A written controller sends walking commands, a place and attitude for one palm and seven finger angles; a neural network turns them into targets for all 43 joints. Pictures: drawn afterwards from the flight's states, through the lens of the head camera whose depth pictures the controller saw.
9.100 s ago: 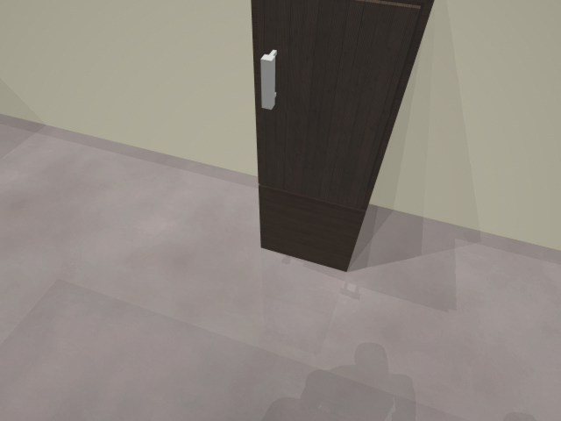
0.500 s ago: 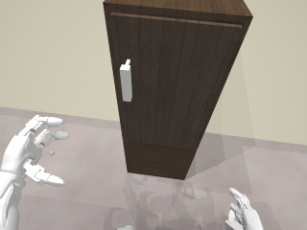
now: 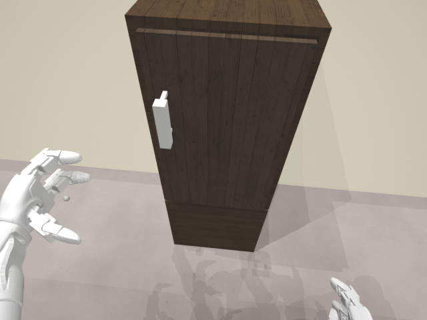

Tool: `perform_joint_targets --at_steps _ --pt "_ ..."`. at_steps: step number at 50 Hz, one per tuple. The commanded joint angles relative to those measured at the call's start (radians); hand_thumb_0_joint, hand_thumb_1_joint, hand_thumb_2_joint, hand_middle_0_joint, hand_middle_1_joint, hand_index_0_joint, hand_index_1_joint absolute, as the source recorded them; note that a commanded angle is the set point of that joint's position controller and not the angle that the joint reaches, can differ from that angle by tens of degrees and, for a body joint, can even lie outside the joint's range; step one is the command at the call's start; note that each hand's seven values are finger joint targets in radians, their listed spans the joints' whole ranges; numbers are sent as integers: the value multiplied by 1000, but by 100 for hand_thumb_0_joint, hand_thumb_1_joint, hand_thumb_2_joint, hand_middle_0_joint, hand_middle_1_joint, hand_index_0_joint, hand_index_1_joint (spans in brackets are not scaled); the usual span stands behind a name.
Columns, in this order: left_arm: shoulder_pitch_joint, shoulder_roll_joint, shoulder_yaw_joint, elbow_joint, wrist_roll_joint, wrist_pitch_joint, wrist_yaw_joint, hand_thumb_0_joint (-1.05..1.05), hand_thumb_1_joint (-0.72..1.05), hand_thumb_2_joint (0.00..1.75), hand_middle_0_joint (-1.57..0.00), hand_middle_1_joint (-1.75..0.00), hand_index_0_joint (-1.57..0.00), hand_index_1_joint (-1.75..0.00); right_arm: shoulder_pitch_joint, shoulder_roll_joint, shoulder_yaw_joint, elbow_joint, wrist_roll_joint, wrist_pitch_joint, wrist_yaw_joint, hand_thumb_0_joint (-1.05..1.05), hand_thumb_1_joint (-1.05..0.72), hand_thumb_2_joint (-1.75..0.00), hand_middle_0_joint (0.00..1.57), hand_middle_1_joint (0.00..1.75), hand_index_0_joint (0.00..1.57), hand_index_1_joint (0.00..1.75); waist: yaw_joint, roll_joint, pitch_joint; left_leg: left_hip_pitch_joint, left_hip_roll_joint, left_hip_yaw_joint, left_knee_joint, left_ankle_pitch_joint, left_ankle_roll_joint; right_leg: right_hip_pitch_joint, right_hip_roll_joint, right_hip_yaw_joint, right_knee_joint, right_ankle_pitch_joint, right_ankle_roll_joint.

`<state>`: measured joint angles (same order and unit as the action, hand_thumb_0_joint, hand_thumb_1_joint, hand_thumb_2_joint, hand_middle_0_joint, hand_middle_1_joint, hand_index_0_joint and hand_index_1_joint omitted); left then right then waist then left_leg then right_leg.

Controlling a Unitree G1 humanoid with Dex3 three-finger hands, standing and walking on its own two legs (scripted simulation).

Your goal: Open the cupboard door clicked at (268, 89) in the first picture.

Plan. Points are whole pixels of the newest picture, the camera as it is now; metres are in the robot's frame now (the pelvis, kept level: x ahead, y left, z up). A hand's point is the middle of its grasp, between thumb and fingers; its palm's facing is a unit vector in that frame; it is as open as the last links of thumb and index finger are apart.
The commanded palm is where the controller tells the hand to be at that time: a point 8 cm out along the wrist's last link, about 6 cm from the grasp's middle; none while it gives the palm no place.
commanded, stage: raise the hand with hooked fingers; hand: left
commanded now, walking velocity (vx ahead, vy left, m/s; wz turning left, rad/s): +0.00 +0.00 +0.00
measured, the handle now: (165, 119) +0.53 +0.14 +0.08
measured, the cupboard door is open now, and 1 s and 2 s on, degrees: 0 0 0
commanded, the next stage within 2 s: move the hooked fingers beside the handle in 0.24 s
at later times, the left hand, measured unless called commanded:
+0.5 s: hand (82, 192) +0.30 +0.25 +0.10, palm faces -0.02 -1.00 -0.02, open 14.0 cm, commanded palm +0.29 +0.30 +0.10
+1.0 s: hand (102, 165) +0.37 +0.24 +0.10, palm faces -0.05 -1.00 +0.01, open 14.0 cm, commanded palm +0.35 +0.29 +0.10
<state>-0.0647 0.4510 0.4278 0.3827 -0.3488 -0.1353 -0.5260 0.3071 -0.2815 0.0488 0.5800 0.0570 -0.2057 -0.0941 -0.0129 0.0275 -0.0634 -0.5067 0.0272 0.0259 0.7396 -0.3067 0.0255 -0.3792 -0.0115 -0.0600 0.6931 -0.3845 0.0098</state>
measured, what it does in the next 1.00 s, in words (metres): stands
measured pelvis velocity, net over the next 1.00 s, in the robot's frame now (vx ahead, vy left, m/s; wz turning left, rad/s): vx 0.01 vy -0.01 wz -0.01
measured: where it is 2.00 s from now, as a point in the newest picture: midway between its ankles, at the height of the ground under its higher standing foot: outside the picture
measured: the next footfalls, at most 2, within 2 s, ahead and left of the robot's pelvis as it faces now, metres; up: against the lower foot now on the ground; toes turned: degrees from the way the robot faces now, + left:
none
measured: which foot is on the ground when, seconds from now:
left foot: down 0.00-1.00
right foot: down 0.00-1.00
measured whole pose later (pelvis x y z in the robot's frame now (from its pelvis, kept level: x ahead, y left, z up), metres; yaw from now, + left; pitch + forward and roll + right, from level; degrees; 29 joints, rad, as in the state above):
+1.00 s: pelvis +0.01 -0.01 +0.00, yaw -1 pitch +7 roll -2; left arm -0.35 0.45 0.39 0.66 -0.30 -0.21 -0.48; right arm 0.34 -0.28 0.03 0.62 0.06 -0.11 -0.09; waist -0.04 0.02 -0.07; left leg -0.57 0.04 0.03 0.77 -0.33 0.02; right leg -0.45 0.00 -0.05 0.73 -0.41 0.00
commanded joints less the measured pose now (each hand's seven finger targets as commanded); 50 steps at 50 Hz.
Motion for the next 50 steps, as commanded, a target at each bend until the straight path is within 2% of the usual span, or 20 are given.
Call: perform_joint_targets --at_steps 1,3,5,8,10,12,15,16,17,20,23,26,29,30,34,36,41,43,48,50 --pt "-238 289 111 -206 -27 -91 10 0 -50 30 -30 -120 -30 -120 -69 -140 -65 -142 1 -55 -14 0 -90 -90 20 30 20 30 12 70 -186 239 -19 -58 -115 157 6 -64 47 3 -103 198 -32" --pt "-248 274 96 -210 -26 -94 6 0 -50 30 -30 -120 -30 -120 -71 -137 -65 -140 2 -55 -17 0 -90 -90 20 30 20 30 8 91 -186 248 -19 -57 -116 153 6 -70 44 4 -104 196 -31" --pt "-251 278 92 -186 -26 -90 5 0 -50 30 -30 -120 -30 -120 -67 -141 -65 -134 3 -51 -20 0 -90 -90 20 30 20 30 6 36 -172 229 -18 -55 -115 140 9 -63 46 8 -113 186 -29" --pt "-251 269 83 -183 -28 -88 -6 0 -50 30 -30 -120 -30 -120 -75 -136 -64 -136 5 -51 -21 0 -90 -90 20 30 20 30 6 82 -179 231 -25 -46 -108 146 10 -66 39 17 -114 206 -26" --pt "-253 286 100 -186 -35 -94 -6 0 -50 30 -30 -120 -30 -120 -73 -138 -65 -134 3 -50 -21 0 -90 -90 20 30 20 30 8 30 -186 228 -23 -45 -101 170 12 -43 40 20 -114 233 -26" --pt "-247 277 96 -179 -33 -95 -10 0 -50 30 -30 -120 -30 -120 -74 -136 -64 -136 4 -49 -21 0 -90 -90 20 30 20 30 8 60 -204 232 -26 -39 -97 177 13 -44 38 23 -109 249 -23" --pt "-249 273 92 -156 -40 -95 -12 0 -50 30 -30 -120 -30 -120 -76 -138 -65 -132 6 -45 -23 0 -90 -90 20 30 20 30 4 5 -170 214 -24 -37 -92 167 14 -48 38 30 -119 242 -20" --pt "-249 274 94 -157 -38 -97 -12 0 -50 30 -30 -120 -30 -120 -80 -136 -66 -133 6 -46 -23 0 -90 -90 20 30 20 30 8 37 -184 217 -27 -33 -91 172 14 -46 36 33 -114 253 -18" --pt "-260 274 90 -172 -33 -100 -10 0 -50 30 -30 -120 -30 -120 -80 -134 -64 -135 6 -45 -21 0 -90 -90 20 30 20 30 9 66 -190 225 -28 -36 -95 174 13 -49 35 29 -111 252 -21" --pt "-329 257 58 -168 -29 -106 -2 0 -50 30 -30 -120 -30 -120 -75 -136 -64 -127 5 -42 -26 0 -90 -90 20 30 20 30 -9 29 -177 224 -24 -36 -89 157 14 -64 37 31 -115 233 -18" --pt "-416 238 22 -110 -10 -104 10 0 -50 30 -30 -120 -30 -120 -73 -136 -61 -114 8 -36 -33 0 -90 -90 20 30 20 30 -25 57 -145 212 -26 -42 -99 94 12 -113 35 30 -123 160 -18" --pt "-490 261 25 -51 5 -107 21 0 -50 30 -30 -120 -30 -120 -67 -141 -60 -102 6 -27 -38 0 -90 -90 20 30 20 30 -27 26 -170 203 -26 -45 -95 86 15 -104 31 39 -123 147 -18" --pt "-526 286 36 -15 22 -119 26 0 -50 30 -30 -120 -30 -120 -63 -138 -59 -98 4 -19 -36 0 -90 -90 20 30 20 30 -18 69 -218 214 -27 -42 -87 110 13 -86 28 43 -110 172 -22" --pt "-525 309 56 13 19 -119 28 0 -50 30 -30 -120 -30 -120 -54 -143 -61 -92 3 -11 -35 0 -90 -90 20 30 20 30 -17 16 -221 204 -23 -42 -80 125 15 -69 31 46 -109 190 -22" --pt "-509 296 55 23 20 -131 22 0 -50 30 -30 -120 -30 -120 -49 -139 -65 -105 3 1 -21 0 -90 -90 20 30 20 30 -2 66 -269 218 -26 -35 -75 188 13 -49 32 37 -84 273 -24" --pt "-455 309 81 59 10 -121 18 0 -50 30 -30 -120 -30 -120 -40 -142 -66 -114 3 9 -14 0 -90 -90 20 30 20 30 9 31 -265 194 -25 -29 -69 211 14 -31 34 41 -77 316 -22" --pt "-543 309 71 77 11 -124 17 0 -50 30 -30 -120 -30 -120 -18 -150 -74 -114 5 32 -10 0 -90 -90 20 30 20 30 -17 0 -250 178 -23 -25 -64 195 16 -62 40 41 -76 303 -18" --pt "-571 296 52 62 21 -137 20 0 -50 30 -30 -120 -30 -120 -9 -148 -75 -110 4 38 -9 0 -90 -90 20 30 20 30 -19 58 -263 202 -22 -30 -64 208 13 -81 42 34 -68 297 -24" --pt "-657 232 -18 55 35 -150 45 0 -50 30 -30 -120 -30 -120 3 -146 -78 -93 2 47 -7 0 -90 -90 20 30 20 30 -39 87 -269 245 -14 -53 -66 194 8 -139 48 19 -63 244 -31" --pt "-684 281 20 90 44 -147 64 0 -50 30 -30 -120 -30 -120 14 -155 -78 -83 -2 57 -10 0 -90 -90 20 30 20 30 -35 36 -268 222 -14 -58 -63 191 10 -129 49 18 -59 236 -33"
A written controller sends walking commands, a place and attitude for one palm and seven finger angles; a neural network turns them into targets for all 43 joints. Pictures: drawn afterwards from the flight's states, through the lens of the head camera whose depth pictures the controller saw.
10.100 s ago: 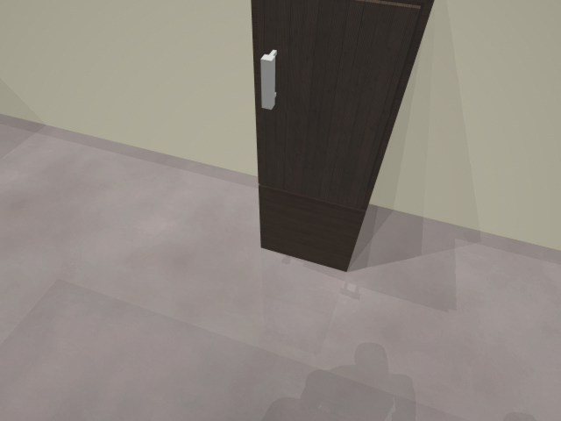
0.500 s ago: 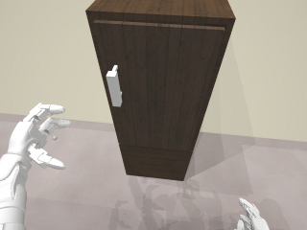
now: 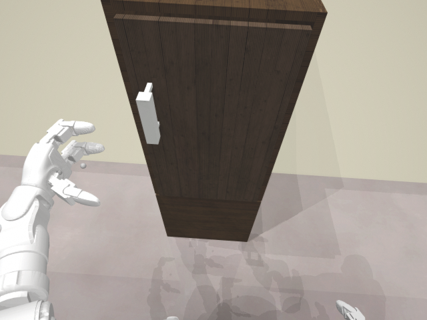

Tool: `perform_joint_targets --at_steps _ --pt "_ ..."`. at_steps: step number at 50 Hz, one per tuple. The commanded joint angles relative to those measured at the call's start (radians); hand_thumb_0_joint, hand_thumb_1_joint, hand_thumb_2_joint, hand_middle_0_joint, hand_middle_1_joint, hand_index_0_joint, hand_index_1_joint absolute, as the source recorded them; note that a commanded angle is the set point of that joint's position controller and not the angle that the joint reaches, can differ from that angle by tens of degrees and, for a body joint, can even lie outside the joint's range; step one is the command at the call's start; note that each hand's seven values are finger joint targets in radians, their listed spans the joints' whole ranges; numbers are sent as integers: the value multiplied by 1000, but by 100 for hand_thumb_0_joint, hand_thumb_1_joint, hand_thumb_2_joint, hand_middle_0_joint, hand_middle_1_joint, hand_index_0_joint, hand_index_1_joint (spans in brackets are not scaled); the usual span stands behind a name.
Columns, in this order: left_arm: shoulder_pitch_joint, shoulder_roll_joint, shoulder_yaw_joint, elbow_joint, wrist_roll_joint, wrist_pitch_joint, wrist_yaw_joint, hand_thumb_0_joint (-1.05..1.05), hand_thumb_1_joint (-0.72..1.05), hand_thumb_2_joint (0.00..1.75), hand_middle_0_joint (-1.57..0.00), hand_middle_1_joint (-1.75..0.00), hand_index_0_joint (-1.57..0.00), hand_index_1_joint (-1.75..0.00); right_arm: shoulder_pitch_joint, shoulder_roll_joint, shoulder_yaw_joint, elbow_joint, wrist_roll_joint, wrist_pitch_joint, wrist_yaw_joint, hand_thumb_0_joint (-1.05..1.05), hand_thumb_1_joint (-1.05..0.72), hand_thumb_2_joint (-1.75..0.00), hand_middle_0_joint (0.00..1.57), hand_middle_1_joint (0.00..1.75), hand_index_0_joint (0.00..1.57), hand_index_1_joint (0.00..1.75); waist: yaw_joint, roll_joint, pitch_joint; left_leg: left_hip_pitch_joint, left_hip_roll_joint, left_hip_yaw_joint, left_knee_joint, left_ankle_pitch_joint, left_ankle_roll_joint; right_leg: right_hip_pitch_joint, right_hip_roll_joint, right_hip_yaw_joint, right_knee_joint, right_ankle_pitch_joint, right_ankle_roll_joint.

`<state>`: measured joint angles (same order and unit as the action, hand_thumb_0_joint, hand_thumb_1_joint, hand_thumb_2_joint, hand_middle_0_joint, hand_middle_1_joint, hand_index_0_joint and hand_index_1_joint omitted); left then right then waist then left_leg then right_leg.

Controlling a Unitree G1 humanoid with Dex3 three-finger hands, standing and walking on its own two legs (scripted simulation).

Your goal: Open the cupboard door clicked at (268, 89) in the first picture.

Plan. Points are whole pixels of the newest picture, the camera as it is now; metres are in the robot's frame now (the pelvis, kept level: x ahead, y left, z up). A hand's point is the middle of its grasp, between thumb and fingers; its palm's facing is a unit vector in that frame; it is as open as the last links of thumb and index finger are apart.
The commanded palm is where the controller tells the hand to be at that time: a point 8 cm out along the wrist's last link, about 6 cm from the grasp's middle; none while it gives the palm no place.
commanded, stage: move the hooked fingers beside the handle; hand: left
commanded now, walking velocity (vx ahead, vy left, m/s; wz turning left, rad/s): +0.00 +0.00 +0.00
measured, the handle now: (151, 113) +0.52 +0.16 +0.08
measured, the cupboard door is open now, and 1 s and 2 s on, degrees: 0 0 0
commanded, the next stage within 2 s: slide the fingers in behind the handle in 1.74 s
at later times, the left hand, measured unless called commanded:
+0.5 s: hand (110, 138) +0.43 +0.22 +0.09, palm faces -0.04 -1.00 +0.01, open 14.0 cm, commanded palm +0.41 +0.28 +0.09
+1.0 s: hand (123, 119) +0.49 +0.21 +0.09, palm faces -0.04 -1.00 +0.03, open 14.0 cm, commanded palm +0.47 +0.27 +0.09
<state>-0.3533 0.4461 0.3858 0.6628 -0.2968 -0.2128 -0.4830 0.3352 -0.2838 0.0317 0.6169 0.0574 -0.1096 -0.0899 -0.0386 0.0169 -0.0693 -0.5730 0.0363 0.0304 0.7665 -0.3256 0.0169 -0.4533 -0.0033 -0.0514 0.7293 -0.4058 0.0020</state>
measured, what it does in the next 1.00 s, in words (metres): stands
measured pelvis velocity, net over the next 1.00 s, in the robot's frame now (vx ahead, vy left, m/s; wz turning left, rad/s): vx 0.00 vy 0.00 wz -0.03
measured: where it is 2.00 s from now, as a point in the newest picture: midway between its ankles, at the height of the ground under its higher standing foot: outside the picture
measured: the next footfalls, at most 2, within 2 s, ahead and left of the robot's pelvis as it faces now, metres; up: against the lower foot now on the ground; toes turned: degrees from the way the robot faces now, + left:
none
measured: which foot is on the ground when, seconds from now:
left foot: down 0.00-1.00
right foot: down 0.00-1.00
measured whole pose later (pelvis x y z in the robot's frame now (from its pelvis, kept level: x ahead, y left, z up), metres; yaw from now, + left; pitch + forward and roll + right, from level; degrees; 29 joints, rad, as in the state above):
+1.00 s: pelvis +0.00 +0.00 -0.02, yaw -2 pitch +16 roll -3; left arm -0.87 0.58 0.41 1.17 -0.15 -0.29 -0.38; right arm 0.39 -0.28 0.03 0.65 0.03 0.03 -0.05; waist -0.15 0.01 -0.09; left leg -0.80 0.07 0.03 0.89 -0.37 0.01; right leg -0.68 0.02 -0.04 0.84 -0.44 0.00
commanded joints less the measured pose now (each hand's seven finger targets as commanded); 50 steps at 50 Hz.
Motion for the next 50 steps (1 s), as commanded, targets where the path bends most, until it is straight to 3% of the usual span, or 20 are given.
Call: perform_joint_targets --at_steps 1,5,8,10,13,17,19,21,25,28,30,32,35,37,40,42,45,46,48,50 --pt "-413 270 47 -182 -2 -68 24 0 -50 30 -30 -120 -30 -120 -16 -150 -61 -120 -1 -37 -13 0 -90 -90 20 30 20 30 -15 54 -271 293 -21 -60 -91 204 18 -62 39 12 -96 256 -22" --pt "-477 278 44 -149 19 -78 50 0 -50 30 -30 -120 -30 -120 -5 -149 -58 -116 -5 -23 -9 0 -90 -90 20 30 20 30 -10 84 -287 299 -19 -66 -85 215 12 -66 40 9 -85 249 -29" --pt "-506 231 2 -139 34 -89 67 0 -50 30 -30 -120 -30 -120 0 -144 -60 -114 -7 -16 -1 0 -90 -90 20 30 20 30 -19 120 -304 338 -11 -78 -83 238 4 -105 41 2 -75 245 -29" --pt "-504 223 2 -96 34 -88 75 0 -50 30 -30 -120 -30 -120 10 -147 -59 -112 -9 -8 3 0 -90 -90 20 30 20 30 -21 64 -300 321 -9 -80 -77 244 7 -101 44 -1 -72 251 -30" --pt "-573 257 11 -8 52 -78 87 0 -50 30 -30 -120 -30 -120 19 -153 -55 -102 -8 11 4 0 -90 -90 20 30 20 30 -33 57 -252 258 -10 -74 -79 190 8 -122 39 3 -73 225 -24" --pt "-656 283 21 29 70 -107 100 0 -50 30 -30 -120 -30 -120 40 -157 -59 -93 -13 24 6 0 -90 -90 20 30 20 30 -38 65 -316 272 -10 -73 -60 205 8 -121 40 11 -59 233 -25" --pt "-701 252 -12 32 75 -125 101 0 -50 30 -30 -120 -30 -120 47 -152 -59 -88 -15 29 10 0 -90 -90 20 30 20 30 -50 96 -338 301 -7 -76 -50 219 6 -149 41 9 -52 232 -25" --pt "-729 290 18 86 75 -136 102 0 -50 30 -30 -120 -30 -120 62 -159 -60 -74 -15 38 8 0 -90 -90 20 30 20 30 -56 53 -333 270 -6 -76 -40 217 10 -143 45 12 -49 242 -24" --pt "-755 307 28 138 86 -144 97 0 -50 30 -30 -120 -30 -120 84 -162 -63 -66 -18 53 12 0 -90 -90 20 30 20 30 -55 69 -362 257 -11 -69 -19 244 14 -143 46 16 -34 270 -23" --pt "-806 298 5 152 94 -148 94 0 -50 30 -30 -120 -30 -120 95 -160 -64 -56 -20 64 15 0 -90 -90 20 30 20 30 -72 95 -364 253 -8 -67 -12 236 13 -166 46 17 -31 266 -19" --pt "-796 340 45 187 90 -151 98 0 -50 30 -30 -120 -30 -120 110 -167 -65 -55 -22 73 14 0 -90 -90 20 30 20 30 -65 42 -366 221 -8 -64 -6 249 18 -139 51 18 -27 285 -20" --pt "-796 361 58 180 98 -155 97 0 -50 30 -30 -120 -30 -120 115 -166 -67 -58 -22 81 16 0 -90 -90 20 30 20 30 -59 86 -399 228 -9 -58 0 265 16 -135 49 24 -20 304 -18" --pt "-828 367 57 214 100 -157 98 0 -50 30 -30 -120 -30 -120 130 -167 -68 -50 -23 92 16 0 -90 -90 20 30 20 30 -76 53 -372 195 -9 -53 13 261 23 -143 54 24 -19 310 -16" --pt "-836 382 58 221 110 -158 95 0 -50 30 -30 -120 -30 -120 134 -168 -69 -52 -22 99 17 0 -90 -90 20 30 20 30 -74 102 -391 199 -9 -50 18 267 19 -151 53 29 -13 317 -16" --pt "-891 383 54 239 112 -159 99 0 -50 30 -30 -120 -30 -120 151 -171 -68 -42 -25 106 17 0 -90 -90 20 30 20 30 -97 76 -385 186 -9 -53 31 265 25 -165 57 30 -10 316 -14" --pt "-912 404 59 248 122 -160 96 0 -50 30 -30 -120 -30 -120 159 -173 -69 -37 -25 109 18 0 -90 -90 20 30 20 30 -95 113 -410 197 -6 -56 37 266 20 -180 56 32 -5 309 -14" --pt "-963 375 35 275 120 -156 100 0 -50 30 -30 -120 -30 -120 170 -172 -67 -27 -28 113 20 0 -90 -90 20 30 20 30 -120 98 -384 188 -5 -59 49 264 25 -213 60 30 -5 300 -14" --pt "-963 418 66 290 128 -154 103 0 -50 30 -30 -120 -30 -120 177 -179 -69 -25 -28 116 20 0 -90 -90 20 30 20 30 -114 81 -412 184 -2 -60 52 259 23 -205 60 32 -2 300 -10" --pt "-941 396 49 299 135 -150 102 0 -50 30 -30 -120 -30 -120 180 -174 -68 -32 -30 118 24 0 -90 -90 20 30 20 30 -107 119 -432 190 -4 -57 57 273 21 -208 59 32 5 306 -13" --pt "-906 417 77 310 131 -152 103 0 -50 30 -30 -120 -30 -120 191 -175 -68 -37 -34 123 27 0 -90 -90 20 30 20 30 -95 94 -444 184 -5 -58 61 306 22 -184 62 27 16 337 -15"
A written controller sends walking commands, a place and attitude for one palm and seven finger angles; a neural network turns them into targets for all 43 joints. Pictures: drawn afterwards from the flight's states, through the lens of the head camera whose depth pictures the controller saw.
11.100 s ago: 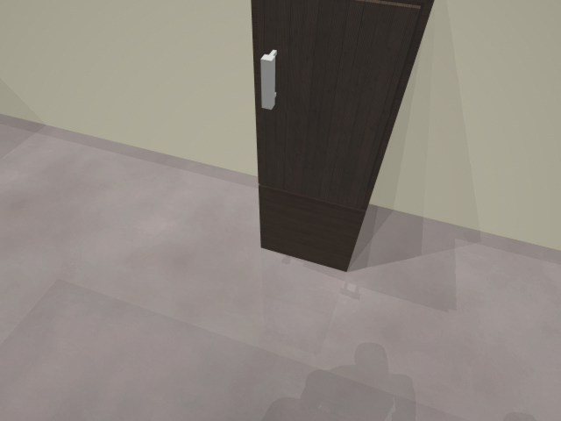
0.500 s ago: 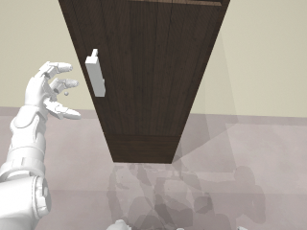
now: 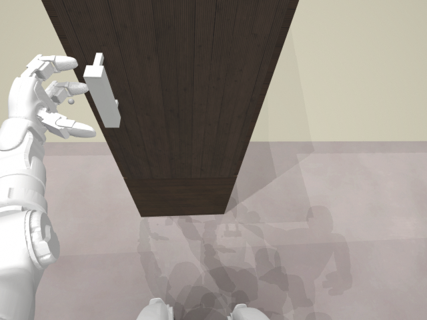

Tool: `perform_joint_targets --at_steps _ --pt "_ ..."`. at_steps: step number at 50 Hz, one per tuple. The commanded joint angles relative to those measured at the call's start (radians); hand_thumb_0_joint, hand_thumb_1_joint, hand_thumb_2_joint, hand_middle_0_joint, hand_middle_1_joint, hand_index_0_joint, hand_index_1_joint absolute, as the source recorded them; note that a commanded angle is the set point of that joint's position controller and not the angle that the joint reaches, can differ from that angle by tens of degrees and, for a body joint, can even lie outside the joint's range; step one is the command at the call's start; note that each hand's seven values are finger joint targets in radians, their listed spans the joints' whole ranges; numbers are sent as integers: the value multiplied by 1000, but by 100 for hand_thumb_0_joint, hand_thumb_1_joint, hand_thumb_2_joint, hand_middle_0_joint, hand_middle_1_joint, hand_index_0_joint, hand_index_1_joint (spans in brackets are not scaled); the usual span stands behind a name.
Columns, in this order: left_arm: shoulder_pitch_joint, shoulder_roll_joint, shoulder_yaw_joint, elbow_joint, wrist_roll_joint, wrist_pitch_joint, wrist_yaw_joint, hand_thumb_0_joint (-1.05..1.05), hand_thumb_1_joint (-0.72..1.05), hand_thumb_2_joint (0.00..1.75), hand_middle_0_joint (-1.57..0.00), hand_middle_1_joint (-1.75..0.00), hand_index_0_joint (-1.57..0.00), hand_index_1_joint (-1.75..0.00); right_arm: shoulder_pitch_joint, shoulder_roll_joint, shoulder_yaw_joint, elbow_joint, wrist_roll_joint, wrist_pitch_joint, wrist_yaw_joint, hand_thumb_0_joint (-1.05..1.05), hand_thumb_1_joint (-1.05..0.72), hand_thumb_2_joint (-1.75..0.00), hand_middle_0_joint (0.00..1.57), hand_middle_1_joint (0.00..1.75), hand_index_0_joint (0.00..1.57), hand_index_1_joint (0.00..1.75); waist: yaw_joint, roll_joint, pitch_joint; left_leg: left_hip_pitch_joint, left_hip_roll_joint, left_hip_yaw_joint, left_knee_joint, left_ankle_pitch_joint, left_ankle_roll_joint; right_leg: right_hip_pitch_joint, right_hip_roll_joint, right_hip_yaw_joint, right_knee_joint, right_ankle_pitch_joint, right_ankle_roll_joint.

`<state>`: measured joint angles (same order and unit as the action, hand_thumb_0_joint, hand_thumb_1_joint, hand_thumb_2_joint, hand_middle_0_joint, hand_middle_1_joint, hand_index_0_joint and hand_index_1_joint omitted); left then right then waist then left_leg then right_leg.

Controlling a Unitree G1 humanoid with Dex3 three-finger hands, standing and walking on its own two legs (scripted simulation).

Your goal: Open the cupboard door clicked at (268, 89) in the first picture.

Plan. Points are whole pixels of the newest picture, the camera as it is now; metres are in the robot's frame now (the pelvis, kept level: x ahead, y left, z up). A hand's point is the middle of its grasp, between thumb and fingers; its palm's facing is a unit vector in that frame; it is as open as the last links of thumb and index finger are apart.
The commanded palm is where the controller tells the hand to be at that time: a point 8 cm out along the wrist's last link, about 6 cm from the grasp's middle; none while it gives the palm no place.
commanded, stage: move the hooked fingers beside the handle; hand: left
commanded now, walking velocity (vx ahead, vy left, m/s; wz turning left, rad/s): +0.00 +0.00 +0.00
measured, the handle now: (106, 91) +0.51 +0.17 +0.10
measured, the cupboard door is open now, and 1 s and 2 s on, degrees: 0 0 0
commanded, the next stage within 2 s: slide the fingers in behind the handle in 0.74 s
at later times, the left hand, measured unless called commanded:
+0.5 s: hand (76, 105) +0.48 +0.22 +0.10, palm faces +0.01 -1.00 +0.01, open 14.0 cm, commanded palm +0.45 +0.26 +0.10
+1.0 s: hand (77, 109) +0.46 +0.21 +0.11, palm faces -0.01 -1.00 +0.02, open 14.0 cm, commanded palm +0.44 +0.26 +0.10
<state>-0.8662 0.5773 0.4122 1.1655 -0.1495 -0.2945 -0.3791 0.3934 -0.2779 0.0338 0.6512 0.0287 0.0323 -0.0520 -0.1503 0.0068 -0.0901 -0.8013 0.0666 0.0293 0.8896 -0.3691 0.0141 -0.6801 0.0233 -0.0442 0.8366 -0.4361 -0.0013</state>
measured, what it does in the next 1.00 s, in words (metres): stands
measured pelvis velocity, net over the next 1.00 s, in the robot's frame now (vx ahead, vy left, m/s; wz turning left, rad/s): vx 0.00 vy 0.00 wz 0.01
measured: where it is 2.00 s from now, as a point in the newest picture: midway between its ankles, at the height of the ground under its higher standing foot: outside the picture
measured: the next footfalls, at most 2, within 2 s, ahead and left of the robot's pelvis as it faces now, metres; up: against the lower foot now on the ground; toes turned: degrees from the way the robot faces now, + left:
none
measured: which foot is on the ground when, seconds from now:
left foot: down 0.00-1.00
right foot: down 0.00-1.00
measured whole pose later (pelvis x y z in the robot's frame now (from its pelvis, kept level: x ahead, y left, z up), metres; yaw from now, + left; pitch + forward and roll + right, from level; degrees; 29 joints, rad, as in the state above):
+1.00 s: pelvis +0.00 +0.00 +0.00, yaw +0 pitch +15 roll -3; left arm -0.81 0.50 0.37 1.11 -0.16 -0.32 -0.33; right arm 0.38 -0.28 0.03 0.63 0.03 0.06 -0.04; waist -0.13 0.01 -0.10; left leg -0.78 0.06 0.02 0.90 -0.37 0.01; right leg -0.66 0.02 -0.05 0.85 -0.44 0.00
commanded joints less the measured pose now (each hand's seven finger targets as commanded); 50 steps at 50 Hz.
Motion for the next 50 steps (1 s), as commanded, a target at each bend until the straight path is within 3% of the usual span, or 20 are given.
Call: perform_joint_targets --at_steps 1,3,6,8,9,11,16,18,21,23,25,29,31,35,37,40,42,44,48,50 --pt "-370 317 72 -206 -10 -71 -1 0 -50 30 -30 -120 -30 -120 129 -183 -70 -81 -3 -14 -10 0 -90 -90 20 30 20 30 31 113 -441 411 -33 -53 -60 375 22 55 35 22 -84 393 -11" --pt "-372 280 41 -209 -11 -65 -6 0 -50 30 -30 -120 -30 -120 124 -177 -70 -89 -2 -8 -5 0 -90 -90 20 30 20 30 20 110 -416 394 -35 -46 -58 350 24 45 36 20 -89 383 -7" --pt "-387 319 66 -216 -9 -67 -4 0 -50 30 -30 -120 -30 -120 128 -184 -71 -95 0 2 -9 0 -90 -90 20 30 20 30 19 93 -412 380 -33 -47 -57 335 27 46 37 24 -89 373 -7" --pt "-422 258 19 -242 -14 -74 -7 0 -50 30 -30 -120 -30 -120 125 -176 -71 -90 0 0 -8 0 -90 -90 20 30 20 30 0 122 -406 412 -31 -53 -56 332 24 12 39 18 -91 354 -8" --pt "-418 286 46 -254 -16 -81 -3 0 -50 30 -30 -120 -30 -120 128 -180 -75 -89 -1 0 -8 0 -90 -90 20 30 20 30 9 130 -420 424 -29 -55 -54 334 23 10 41 19 -91 348 -10" --pt "-447 256 23 -290 -18 -96 1 0 -50 30 -30 -120 -30 -120 125 -176 -74 -83 -2 -1 -7 0 -90 -90 20 30 20 30 5 178 -446 477 -26 -66 -50 373 17 -18 42 13 -82 352 -15" --pt "-387 203 10 -289 -25 -82 17 0 -50 30 -30 -120 -30 -120 123 -173 -78 -80 -3 -1 -1 0 -90 -90 20 30 20 30 16 155 -463 510 -23 -74 -52 416 14 -21 44 2 -80 366 -17" --pt "-381 166 -20 -291 -19 -72 27 0 -50 30 -30 -120 -30 -120 118 -169 -78 -81 -4 2 3 0 -90 -90 20 30 20 30 15 152 -428 504 -22 -79 -58 412 11 -34 43 -5 -81 351 -17" --pt "-359 190 9 -319 -12 -74 55 0 -50 30 -30 -120 -30 -120 113 -169 -79 -95 -5 6 7 0 -90 -90 20 30 20 30 34 145 -438 502 -23 -78 -62 433 10 -11 43 -5 -74 366 -19" --pt "-340 131 -30 -343 -16 -80 63 0 -50 30 -30 -120 -30 -120 102 -161 -79 -102 -4 5 12 0 -90 -90 20 30 20 30 30 143 -431 513 -24 -76 -64 427 9 -7 43 -6 -80 366 -18" --pt "-333 143 -18 -313 -21 -80 69 0 -50 30 -30 -120 -30 -120 106 -165 -78 -98 -4 8 10 0 -90 -90 20 30 20 30 19 70 -395 475 -26 -75 -66 403 16 14 45 -7 -86 370 -17" --pt "-358 137 -31 -330 -13 -91 67 0 -50 30 -30 -120 -30 -120 86 -163 -76 -101 -1 5 8 0 -90 -90 20 30 20 30 24 121 -393 479 -29 -73 -77 344 13 -1 41 0 -92 328 -18" --pt "-361 170 -5 -316 -15 -98 67 0 -50 30 -30 -120 -30 -120 85 -166 -74 -97 -1 4 5 0 -90 -90 20 30 20 30 26 106 -399 465 -33 -69 -75 339 15 21 39 5 -92 339 -17" --pt "-392 155 -25 -271 -19 -94 58 0 -50 30 -30 -120 -30 -120 83 -164 -67 -95 0 3 -2 0 -90 -90 20 30 20 30 8 82 -346 424 -37 -69 -76 295 22 12 37 6 -101 316 -16" --pt "-398 171 -21 -281 -14 -100 56 0 -50 30 -30 -120 -30 -120 75 -165 -68 -94 1 -1 -3 0 -90 -90 20 30 20 30 17 125 -383 444 -37 -70 -76 292 17 8 34 11 -97 308 -16" --pt "-403 163 -20 -281 -25 -108 53 0 -50 30 -30 -120 -30 -120 79 -164 -68 -91 0 -5 -5 0 -90 -90 20 30 20 30 12 100 -379 439 -38 -70 -71 299 21 16 37 9 -98 314 -17" --pt "-380 202 7 -268 -24 -105 48 0 -50 30 -30 -120 -30 -120 76 -170 -67 -93 1 -5 -6 0 -90 -90 20 30 20 30 25 97 -402 423 -39 -66 -73 286 20 36 34 15 -96 318 -14" --pt "-387 135 -47 -272 -28 -96 40 0 -50 30 -30 -120 -30 -120 73 -161 -67 -93 3 -6 -4 0 -90 -90 20 30 20 30 9 96 -383 426 -40 -61 -73 285 22 23 35 13 -102 321 -11" --pt "-370 182 -10 -269 -27 -91 44 0 -50 30 -30 -120 -30 -120 76 -166 -70 -94 4 -3 -6 0 -90 -90 20 30 20 30 22 91 -379 396 -42 -54 -73 265 24 42 33 20 -104 320 -11" --pt "-398 135 -42 -298 -31 -97 50 0 -50 30 -30 -120 -30 -120 78 -160 -71 -93 3 -7 -4 0 -90 -90 20 30 20 30 12 108 -379 421 -41 -60 -70 284 23 24 35 12 -100 321 -14"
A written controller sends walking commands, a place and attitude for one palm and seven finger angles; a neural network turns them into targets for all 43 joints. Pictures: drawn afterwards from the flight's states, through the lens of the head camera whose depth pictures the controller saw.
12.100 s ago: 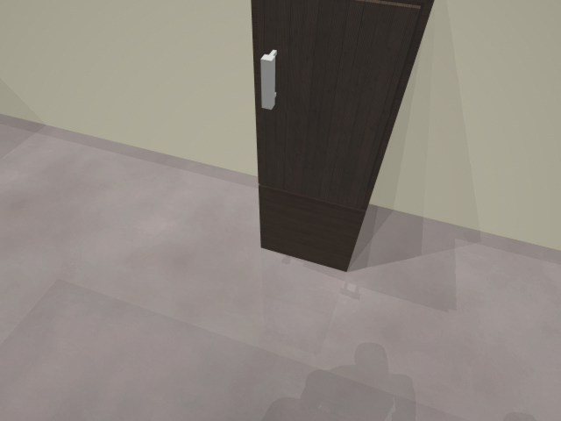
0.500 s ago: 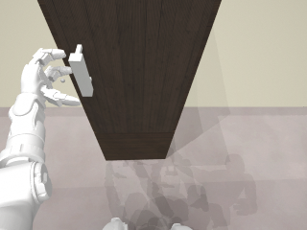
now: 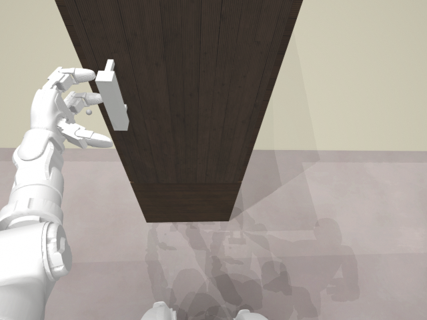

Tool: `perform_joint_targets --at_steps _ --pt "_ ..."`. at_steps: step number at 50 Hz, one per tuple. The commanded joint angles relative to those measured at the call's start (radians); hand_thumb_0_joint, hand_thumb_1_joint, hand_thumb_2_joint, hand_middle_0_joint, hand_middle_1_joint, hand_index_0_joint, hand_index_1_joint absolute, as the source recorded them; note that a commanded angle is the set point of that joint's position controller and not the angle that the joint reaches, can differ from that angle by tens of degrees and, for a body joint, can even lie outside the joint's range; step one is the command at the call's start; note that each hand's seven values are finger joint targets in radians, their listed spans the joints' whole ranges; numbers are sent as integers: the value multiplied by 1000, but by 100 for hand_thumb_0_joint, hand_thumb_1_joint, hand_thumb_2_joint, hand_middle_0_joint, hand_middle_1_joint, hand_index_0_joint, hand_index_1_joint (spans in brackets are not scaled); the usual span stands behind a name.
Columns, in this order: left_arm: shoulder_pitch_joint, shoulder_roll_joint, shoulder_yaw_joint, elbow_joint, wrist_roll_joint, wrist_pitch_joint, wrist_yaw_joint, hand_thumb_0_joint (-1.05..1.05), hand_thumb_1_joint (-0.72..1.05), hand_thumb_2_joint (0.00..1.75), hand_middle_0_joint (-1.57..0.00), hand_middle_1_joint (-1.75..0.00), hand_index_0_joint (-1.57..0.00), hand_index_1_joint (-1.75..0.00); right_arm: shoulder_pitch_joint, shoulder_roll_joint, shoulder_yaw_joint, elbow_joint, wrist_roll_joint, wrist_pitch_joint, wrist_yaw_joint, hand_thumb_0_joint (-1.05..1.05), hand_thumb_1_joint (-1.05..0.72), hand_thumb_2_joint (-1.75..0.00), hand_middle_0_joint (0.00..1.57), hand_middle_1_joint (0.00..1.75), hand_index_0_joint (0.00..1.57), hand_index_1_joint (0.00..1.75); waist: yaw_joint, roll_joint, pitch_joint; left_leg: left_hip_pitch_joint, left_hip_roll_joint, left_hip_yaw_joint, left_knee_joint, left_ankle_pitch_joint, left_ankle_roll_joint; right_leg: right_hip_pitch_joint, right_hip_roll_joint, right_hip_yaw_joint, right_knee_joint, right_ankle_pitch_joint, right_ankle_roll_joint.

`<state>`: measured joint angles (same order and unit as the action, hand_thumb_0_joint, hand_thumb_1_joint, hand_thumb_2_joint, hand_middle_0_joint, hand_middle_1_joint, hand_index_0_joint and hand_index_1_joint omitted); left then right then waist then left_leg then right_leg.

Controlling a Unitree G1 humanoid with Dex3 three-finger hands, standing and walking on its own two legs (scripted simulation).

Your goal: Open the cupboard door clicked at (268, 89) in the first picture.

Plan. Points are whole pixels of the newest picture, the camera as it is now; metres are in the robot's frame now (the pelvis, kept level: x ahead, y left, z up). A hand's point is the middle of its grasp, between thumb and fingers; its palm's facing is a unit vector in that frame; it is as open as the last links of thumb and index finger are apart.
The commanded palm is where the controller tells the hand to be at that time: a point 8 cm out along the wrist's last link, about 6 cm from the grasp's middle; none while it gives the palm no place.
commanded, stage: slide the fingers in behind the handle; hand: left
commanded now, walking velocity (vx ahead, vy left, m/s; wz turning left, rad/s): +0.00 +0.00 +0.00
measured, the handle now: (116, 95) +0.52 +0.17 +0.10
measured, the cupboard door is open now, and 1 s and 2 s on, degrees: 0 0 0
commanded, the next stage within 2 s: close the thumb around the handle in 1.44 s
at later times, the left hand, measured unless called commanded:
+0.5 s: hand (109, 112) +0.47 +0.17 +0.11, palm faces -0.02 -1.00 +0.01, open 14.0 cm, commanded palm +0.44 +0.22 +0.11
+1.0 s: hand (124, 113) +0.47 +0.15 +0.10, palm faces +0.01 -1.00 +0.01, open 13.9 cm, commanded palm +0.45 +0.19 +0.11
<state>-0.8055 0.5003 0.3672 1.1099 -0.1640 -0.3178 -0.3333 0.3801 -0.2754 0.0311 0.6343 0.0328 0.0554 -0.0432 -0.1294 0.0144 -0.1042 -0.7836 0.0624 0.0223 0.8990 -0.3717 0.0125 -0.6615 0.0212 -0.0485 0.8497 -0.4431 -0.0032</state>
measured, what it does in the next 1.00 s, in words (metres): stands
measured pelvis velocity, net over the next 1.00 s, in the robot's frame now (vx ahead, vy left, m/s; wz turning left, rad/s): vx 0.00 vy -0.01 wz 0.01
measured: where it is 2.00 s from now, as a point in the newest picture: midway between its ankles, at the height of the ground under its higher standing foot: outside the picture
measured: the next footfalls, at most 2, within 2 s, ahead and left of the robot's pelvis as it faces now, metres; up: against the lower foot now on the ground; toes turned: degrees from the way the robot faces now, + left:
none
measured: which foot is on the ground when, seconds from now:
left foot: down 0.00-1.00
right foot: down 0.00-1.00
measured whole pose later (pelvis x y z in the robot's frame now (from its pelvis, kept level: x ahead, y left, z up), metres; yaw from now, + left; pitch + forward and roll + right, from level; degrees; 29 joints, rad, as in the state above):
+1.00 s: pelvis +0.00 -0.01 +0.00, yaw +1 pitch +14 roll -2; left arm -0.83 0.35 0.26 1.10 -0.13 -0.36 -0.14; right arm 0.38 -0.26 0.01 0.66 0.02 0.03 -0.01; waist -0.12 0.03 -0.10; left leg -0.79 0.05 0.01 0.90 -0.36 0.01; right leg -0.67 0.01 -0.05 0.87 -0.45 -0.01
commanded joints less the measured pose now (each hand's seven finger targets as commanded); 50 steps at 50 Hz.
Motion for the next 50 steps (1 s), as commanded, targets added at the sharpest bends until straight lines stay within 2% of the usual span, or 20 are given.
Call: perform_joint_targets --at_steps 1,3,4,8,11,15,16,18,19,24,26,28,31,34,37,40,43,46,47,50 --pt "-455 206 0 -246 -15 -74 8 0 -50 30 -30 -120 -30 -120 88 -163 -69 -75 0 -31 -11 0 -90 -90 20 30 20 30 -7 114 -380 416 -36 -50 -80 279 23 -4 37 20 -115 321 -10" --pt "-434 247 38 -235 -14 -77 18 0 -50 30 -30 -120 -30 -120 93 -167 -70 -72 -2 -31 -11 0 -90 -90 20 30 20 30 6 101 -381 402 -35 -55 -84 274 21 13 38 20 -114 312 -12" --pt "-446 223 16 -244 -14 -77 22 0 -50 30 -30 -120 -30 -120 89 -164 -69 -74 -1 -32 -10 0 -90 -90 20 30 20 30 -3 99 -371 400 -36 -53 -87 271 22 11 37 19 -116 314 -11" --pt "-426 172 -10 -262 -8 -81 40 0 -50 30 -30 -120 -30 -120 89 -158 -72 -75 -4 -35 -2 0 -90 -90 20 30 20 30 4 118 -381 435 -34 -59 -86 291 17 -11 39 11 -111 311 -14" --pt "-434 181 1 -223 -5 -71 60 0 -50 30 -30 -120 -30 -120 90 -162 -72 -73 -3 -34 -3 0 -90 -90 20 30 20 30 -6 52 -338 383 -35 -53 -93 241 24 -3 39 17 -122 289 -8" --pt "-477 158 -16 -267 4 -86 81 0 -50 30 -30 -120 -30 -120 94 -156 -70 -75 -8 -41 0 0 -90 -90 20 30 20 30 -4 94 -369 408 -40 -57 -88 257 22 -3 38 16 -113 293 -13" --pt "-469 193 13 -263 12 -92 90 0 -50 30 -30 -120 -30 -120 95 -158 -73 -68 -9 -42 1 0 -90 -90 20 30 20 30 6 97 -396 421 -36 -60 -86 275 18 3 37 17 -106 307 -14" --pt "-470 142 -25 -253 10 -94 91 0 -50 30 -30 -120 -30 -120 91 -151 -71 -68 -8 -44 5 0 -90 -90 20 30 20 30 -10 73 -370 412 -36 -56 -86 268 20 -3 39 16 -113 308 -9" --pt "-475 158 -15 -258 11 -98 92 0 -50 30 -30 -120 -30 -120 93 -155 -74 -66 -8 -44 5 0 -90 -90 20 30 20 30 -7 61 -374 405 -36 -56 -85 258 19 3 39 17 -113 304 -9" --pt "-455 80 -65 -250 8 -94 97 0 -50 30 -30 -120 -30 -120 90 -148 -75 -65 -7 -45 11 0 -90 -90 20 30 20 30 -8 83 -368 433 -36 -61 -89 270 15 -21 40 7 -111 298 -14" --pt "-443 88 -48 -222 7 -85 108 0 -50 30 -30 -120 -30 -120 91 -151 -75 -65 -8 -44 12 0 -90 -90 20 30 20 30 -8 42 -353 410 -38 -57 -90 257 19 -15 39 9 -114 298 -10" --pt "-462 113 -34 -241 14 -83 121 0 -50 30 -30 -120 -30 -120 92 -151 -74 -68 -10 -42 12 0 -90 -90 20 30 20 30 0 57 -356 394 -41 -54 -92 260 19 4 36 14 -111 311 -11" --pt "-445 94 -45 -260 23 -96 135 0 -50 30 -30 -120 -30 -120 90 -146 -76 -71 -11 -43 16 0 -90 -90 20 30 20 30 4 56 -381 412 -42 -54 -85 285 18 11 37 14 -105 331 -12" --pt "-465 31 -94 -266 21 -101 140 0 -50 30 -30 -120 -30 -120 84 -141 -77 -68 -11 -44 21 0 -90 -90 20 30 20 30 -10 67 -348 417 -41 -55 -88 256 16 -18 38 11 -113 303 -12" --pt "-463 68 -59 -258 18 -98 152 0 -50 30 -30 -120 -30 -120 87 -147 -79 -65 -11 -45 19 0 -90 -90 20 30 20 30 -5 41 -377 408 -44 -52 -88 261 18 10 37 16 -111 321 -10" --pt "-491 66 -65 -245 27 -101 165 0 -50 30 -30 -120 -30 -120 88 -145 -74 -64 -13 -46 17 0 -90 -90 20 30 20 30 -10 33 -334 375 -49 -51 -90 228 21 5 36 17 -115 298 -11" --pt "-513 32 -92 -265 37 -110 178 0 -50 30 -30 -120 -30 -120 83 -139 -78 -60 -14 -50 21 0 -90 -90 20 30 20 30 -19 68 -366 410 -45 -52 -85 238 17 -18 35 18 -112 297 -9" --pt "-532 20 -108 -236 43 -113 183 0 -50 30 -30 -120 -30 -120 90 -142 -78 -50 -14 -53 21 0 -90 -90 20 30 20 30 -29 45 -354 402 -44 -59 -86 225 18 -31 37 17 -112 285 -9" --pt "-543 -24 -143 -241 41 -109 179 0 -50 30 -30 -120 -30 -120 85 -138 -78 -51 -14 -55 23 0 -90 -90 20 30 20 30 -36 74 -348 413 -45 -57 -85 220 17 -48 36 16 -116 278 -9" --pt "-563 -17 -135 -237 38 -109 182 0 -50 30 -30 -120 -30 -120 99 -142 -82 -40 -17 -58 22 0 -90 -90 20 30 20 30 -39 55 -369 419 -47 -63 -79 228 19 -41 36 14 -114 280 -12"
